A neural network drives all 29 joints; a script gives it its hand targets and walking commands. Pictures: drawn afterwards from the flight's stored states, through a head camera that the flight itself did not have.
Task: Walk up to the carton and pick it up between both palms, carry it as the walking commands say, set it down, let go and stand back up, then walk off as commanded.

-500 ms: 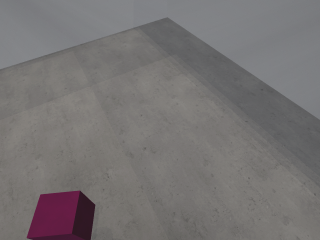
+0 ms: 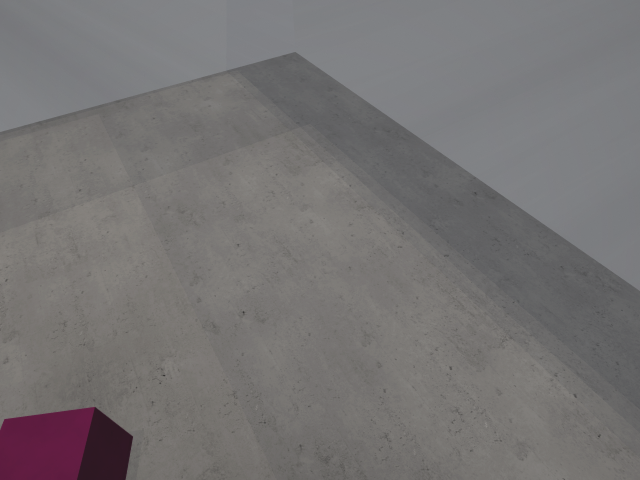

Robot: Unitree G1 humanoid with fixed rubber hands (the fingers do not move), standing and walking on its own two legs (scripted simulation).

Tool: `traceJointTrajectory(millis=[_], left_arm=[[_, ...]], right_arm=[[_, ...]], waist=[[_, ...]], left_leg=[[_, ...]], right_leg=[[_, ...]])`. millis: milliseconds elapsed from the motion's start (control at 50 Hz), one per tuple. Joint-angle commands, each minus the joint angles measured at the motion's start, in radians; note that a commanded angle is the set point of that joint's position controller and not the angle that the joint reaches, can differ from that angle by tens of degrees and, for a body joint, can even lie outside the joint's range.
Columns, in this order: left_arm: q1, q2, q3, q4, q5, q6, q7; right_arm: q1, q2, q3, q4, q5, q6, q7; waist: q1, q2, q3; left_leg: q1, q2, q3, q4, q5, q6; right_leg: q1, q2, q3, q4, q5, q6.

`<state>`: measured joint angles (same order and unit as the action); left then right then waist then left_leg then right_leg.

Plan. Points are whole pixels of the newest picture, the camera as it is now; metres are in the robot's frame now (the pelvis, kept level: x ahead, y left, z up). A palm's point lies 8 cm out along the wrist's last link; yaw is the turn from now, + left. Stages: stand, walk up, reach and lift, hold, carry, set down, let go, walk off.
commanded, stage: walk off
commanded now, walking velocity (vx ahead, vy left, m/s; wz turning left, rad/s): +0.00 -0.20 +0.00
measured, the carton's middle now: (63, 470) +0.30 +0.66 -0.62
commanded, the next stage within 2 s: stand in 0.76 s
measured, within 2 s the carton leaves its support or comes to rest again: neither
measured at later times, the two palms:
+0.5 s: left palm out of the picture +0.03 +0.13 -0.11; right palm out of the picture +0.05 -0.36 -0.13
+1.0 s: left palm out of the picture +0.06 +0.00 -0.10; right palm out of the picture +0.07 -0.49 -0.14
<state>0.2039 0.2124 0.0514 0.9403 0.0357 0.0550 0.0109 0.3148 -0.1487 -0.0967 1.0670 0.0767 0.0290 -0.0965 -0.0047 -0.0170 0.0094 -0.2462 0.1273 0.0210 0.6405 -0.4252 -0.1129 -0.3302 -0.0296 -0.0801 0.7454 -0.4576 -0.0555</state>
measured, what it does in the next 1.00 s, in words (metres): steps to the right: left foot, then right foot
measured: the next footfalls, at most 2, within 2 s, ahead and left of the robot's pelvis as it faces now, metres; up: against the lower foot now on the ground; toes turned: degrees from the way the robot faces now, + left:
left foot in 0.62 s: +0.01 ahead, +0.03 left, +0.00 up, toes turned +4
right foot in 0.82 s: +0.05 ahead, -0.30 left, +0.00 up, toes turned -5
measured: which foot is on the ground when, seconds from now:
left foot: down 0.00-0.04, up 0.06-0.60, down 0.62-0.84, up 0.86-1.00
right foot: down 0.00-0.60, up 0.62-0.80, down 0.82-1.00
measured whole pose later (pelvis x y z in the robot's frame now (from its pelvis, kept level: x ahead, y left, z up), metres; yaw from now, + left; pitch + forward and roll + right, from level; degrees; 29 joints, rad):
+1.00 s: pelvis +0.06 -0.25 +0.02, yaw +0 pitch +4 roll +4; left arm 0.33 0.17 0.04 0.94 0.03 0.01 0.02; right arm 0.25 -0.20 -0.10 1.02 0.07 0.03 -0.06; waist 0.01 0.02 0.03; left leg -0.36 0.07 0.00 1.02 -0.55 -0.11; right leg -0.29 -0.01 -0.08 0.60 -0.38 -0.07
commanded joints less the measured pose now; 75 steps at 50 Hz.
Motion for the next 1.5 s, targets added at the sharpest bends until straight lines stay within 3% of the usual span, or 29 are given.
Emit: traceJointTrajectory(millis=[0,20,80,160,200,320,380,400,460,480,500,520,540,560,600,640,660,740,760,780,800,820,860,900,940,1020,1220,1360,1480], left_arm=[[0.206,0.163,0.045,0.013,-0.023,-0.045,-0.005],[0.181,0.123,0.028,0.017,-0.008,-0.05,0.001],[0.137,0.131,0.017,-0.021,0.004,-0.051,0.026],[0.145,0.128,0.021,-0.032,0.003,-0.045,0.03],[0.158,0.105,0.008,-0.033,-0.008,-0.042,0.03],[0.174,0.084,-0.004,-0.024,0.009,-0.03,0.045],[0.151,0.072,-0.011,-0.05,0.004,-0.027,0.042],[0.141,0.121,0.0,-0.052,0.011,-0.02,0.041],[0.076,0.127,0.006,-0.072,0.0,0.001,0.039],[0.05,0.12,0.01,-0.075,-0.005,0.001,0.043],[-0.041,0.195,0.031,-0.115,-0.019,0.003,0.038],[-0.098,0.21,0.037,-0.122,-0.03,-0.009,0.042],[-0.069,0.16,0.038,-0.128,-0.034,-0.021,0.04],[0.036,0.113,0.031,-0.141,-0.004,-0.011,0.028],[0.064,0.054,0.005,-0.131,0.022,0.006,0.007],[0.084,0.065,0.024,-0.127,0.01,0.011,-0.007],[0.165,0.061,0.024,-0.115,-0.003,0.028,-0.005],[0.178,0.107,0.036,-0.049,-0.006,0.014,-0.017],[0.204,0.136,0.043,-0.035,-0.004,-0.01,-0.016],[0.216,0.206,0.054,-0.04,-0.003,-0.037,-0.009],[0.181,0.176,0.031,-0.032,-0.019,-0.056,-0.005],[0.179,0.138,0.021,-0.023,-0.02,-0.071,-0.002],[0.148,0.077,-0.005,-0.018,-0.009,-0.079,0.014],[0.213,0.093,-0.008,-0.002,-0.007,-0.078,0.03],[0.208,0.115,0.001,0.01,-0.004,-0.086,0.039],[0.279,0.056,-0.012,0.035,-0.019,-0.087,0.047],[0.248,0.058,-0.013,0.043,-0.013,-0.075,0.055],[0.208,0.049,-0.014,0.031,-0.013,-0.077,0.058],[0.17,0.066,0.011,0.02,-0.028,-0.058,0.048]], right_arm=[[0.037,-0.109,-0.013,-0.052,-0.116,-0.005,0.0],[-0.05,-0.114,-0.012,-0.074,-0.106,0.002,-0.001],[0.049,-0.087,-0.004,-0.036,-0.097,0.022,0.017],[0.02,-0.076,0.003,-0.031,-0.098,0.026,0.019],[0.001,-0.121,-0.011,-0.039,-0.093,0.027,0.019],[0.022,-0.089,0.009,-0.018,-0.091,0.034,0.006],[-0.001,-0.111,0.012,-0.03,-0.083,0.042,0.004],[-0.036,-0.118,0.015,-0.032,-0.088,0.041,0.003],[0.115,-0.163,-0.002,-0.001,-0.095,0.034,-0.013],[0.202,-0.169,-0.014,0.015,-0.096,0.028,-0.023],[0.309,-0.217,-0.028,0.037,-0.093,0.016,-0.035],[0.398,-0.254,-0.045,0.065,-0.108,0.007,-0.044],[0.321,-0.218,-0.022,0.062,-0.116,-0.001,-0.051],[0.153,-0.152,0.014,0.024,-0.125,0.001,-0.048],[-0.021,-0.14,0.028,-0.037,-0.131,-0.021,-0.028],[-0.091,-0.159,0.021,-0.062,-0.131,-0.04,-0.018],[-0.201,-0.224,0.003,-0.113,-0.133,-0.058,-0.021],[-0.064,-0.225,-0.012,-0.106,-0.142,-0.028,0.027],[0.055,-0.176,-0.011,-0.085,-0.131,-0.022,0.034],[0.156,-0.114,-0.002,-0.085,-0.118,-0.025,0.031],[0.134,-0.094,-0.001,-0.068,-0.094,-0.012,0.027],[0.105,-0.102,-0.009,-0.067,-0.1,-0.001,0.037],[0.004,-0.08,0.0,-0.077,-0.108,0.004,0.049],[0.066,-0.035,0.019,-0.061,-0.088,0.012,0.052],[0.047,-0.061,0.02,-0.07,-0.093,0.009,0.06],[0.06,-0.078,0.01,-0.038,-0.081,0.018,0.062],[-0.073,-0.056,0.031,-0.089,-0.08,0.016,0.055],[-0.073,-0.053,0.03,-0.091,-0.1,0.009,0.031],[-0.013,-0.045,0.029,-0.058,-0.118,-0.024,0.039]], waist=[[0.057,-0.205,-0.097],[0.068,-0.17,-0.067],[0.023,-0.176,-0.012],[0.026,-0.091,-0.066],[0.034,-0.163,-0.08],[0.017,-0.072,-0.078],[0.021,-0.119,-0.056],[0.029,-0.091,-0.022],[-0.052,-0.143,-0.005],[-0.096,-0.113,-0.017],[-0.166,-0.156,-0.039],[-0.248,-0.008,-0.06],[-0.194,0.317,-0.082],[-0.05,0.271,-0.015],[0.068,0.15,0.076],[0.111,0.14,0.166],[0.155,0.314,0.176],[0.091,0.281,0.117],[0.059,0.083,0.019],[0.008,-0.254,-0.136],[0.002,-0.183,-0.204],[-0.01,-0.158,-0.166],[0.02,-0.144,-0.002],[0.002,-0.185,-0.014],[-0.012,-0.135,-0.086],[-0.009,-0.095,-0.167],[0.008,-0.124,-0.011],[0.008,-0.092,0.006],[0.015,0.051,-0.033]], left_leg=[[-0.2,-0.08,0.004,0.455,-0.26,0.055],[-0.236,-0.075,0.017,0.52,-0.242,0.066],[-0.295,-0.079,-0.04,0.612,-0.103,0.072],[-0.301,-0.099,0.04,0.528,-0.047,0.052],[-0.309,-0.109,0.043,0.508,-0.014,0.044],[-0.318,-0.092,0.062,0.419,-0.029,0.038],[-0.264,-0.089,0.094,0.357,-0.028,0.043],[-0.261,-0.083,0.091,0.358,-0.031,0.047],[-0.051,-0.091,0.146,0.172,-0.069,0.067],[0.024,-0.074,0.114,0.101,-0.027,0.083],[0.143,-0.055,0.153,-0.051,0.002,0.153],[0.271,-0.018,0.093,-0.3,0.33,0.202],[0.334,0.188,-0.256,-0.296,0.716,0.295],[0.098,0.332,-0.441,-0.264,0.715,0.35],[-0.233,0.368,-0.449,-0.339,0.56,0.382],[-0.247,0.283,-0.291,-0.359,0.427,0.323],[-0.274,0.312,-0.295,-0.332,0.498,0.302],[-0.272,0.128,-0.124,-0.109,0.382,0.162],[-0.236,0.033,-0.063,0.129,0.264,0.119],[-0.295,-0.099,-0.005,0.4,-0.241,0.045],[-0.139,-0.078,-0.099,0.484,-0.279,0.041],[-0.14,-0.103,-0.108,0.548,-0.237,0.045],[-0.219,-0.046,-0.072,0.534,-0.1,0.062],[-0.223,-0.055,-0.084,0.506,-0.081,0.047],[-0.203,-0.081,-0.06,0.485,-0.046,0.045],[-0.208,-0.107,-0.05,0.383,-0.004,0.032],[-0.114,-0.105,0.005,0.179,0.014,0.046],[-0.061,-0.069,-0.027,0.058,0.009,0.06],[0.084,-0.048,-0.061,-0.142,0.558,0.099]], right_leg=[[0.314,-0.3,0.193,-0.313,1.097,-0.102],[0.252,-0.28,0.167,-0.362,1.057,-0.121],[0.297,-0.224,0.088,-0.329,1.265,0.03],[0.374,-0.181,0.056,-0.347,1.207,0.006],[0.403,-0.161,0.045,-0.361,1.24,0.036],[0.434,-0.176,0.052,-0.385,1.196,0.027],[0.38,-0.14,0.019,-0.399,1.197,0.067],[0.35,-0.142,0.024,-0.393,1.143,0.026],[0.225,-0.096,-0.078,-0.416,1.327,0.179],[0.197,-0.122,-0.052,-0.306,1.46,0.16],[0.119,-0.059,-0.106,-0.114,1.676,0.268],[0.044,0.007,-0.096,0.147,1.526,0.283],[-0.196,0.087,0.035,0.513,0.123,0.177],[-0.235,0.042,0.223,0.643,-0.09,0.078],[-0.121,-0.043,0.311,0.64,-0.038,0.024],[-0.167,-0.015,0.23,0.502,0.035,0.051],[-0.067,-0.093,0.268,0.265,-0.038,0.065],[0.282,-0.022,0.047,-0.257,0.112,0.037],[0.371,-0.052,0.121,-0.387,0.208,0.056],[0.45,-0.303,0.37,-0.383,0.769,0.024],[0.283,-0.338,0.295,-0.341,0.969,-0.067],[0.221,-0.337,0.276,-0.37,0.95,-0.057],[0.151,-0.218,0.137,-0.401,0.909,0.031],[0.256,-0.227,0.131,-0.327,1.318,0.097],[0.345,-0.218,0.145,-0.336,1.325,0.052],[0.526,-0.23,0.145,-0.35,1.363,0.116],[0.328,-0.184,0.058,-0.395,1.196,-0.01],[0.269,-0.252,0.163,-0.395,0.97,-0.124],[0.238,-0.121,0.1,-0.289,0.662,-0.062]])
